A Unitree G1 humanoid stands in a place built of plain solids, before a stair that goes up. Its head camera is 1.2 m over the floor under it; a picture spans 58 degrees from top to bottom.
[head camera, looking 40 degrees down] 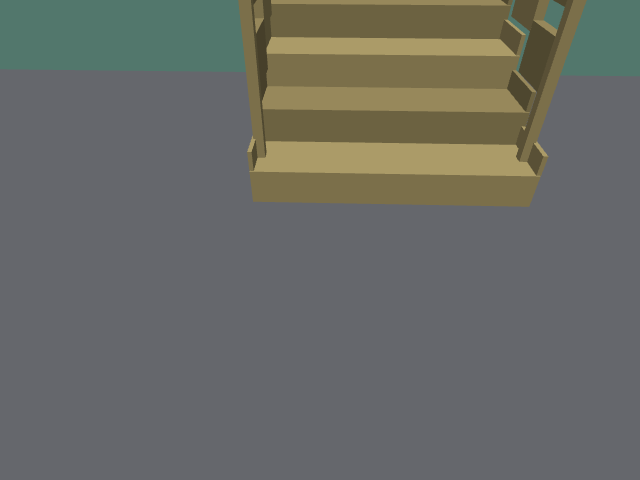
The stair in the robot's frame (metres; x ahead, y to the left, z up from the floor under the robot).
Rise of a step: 0.17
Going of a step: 0.30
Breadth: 1.32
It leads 2 degrees to the right of straight ahead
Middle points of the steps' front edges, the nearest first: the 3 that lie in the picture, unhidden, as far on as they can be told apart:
1.69 -0.33 0.17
1.99 -0.34 0.34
2.29 -0.35 0.51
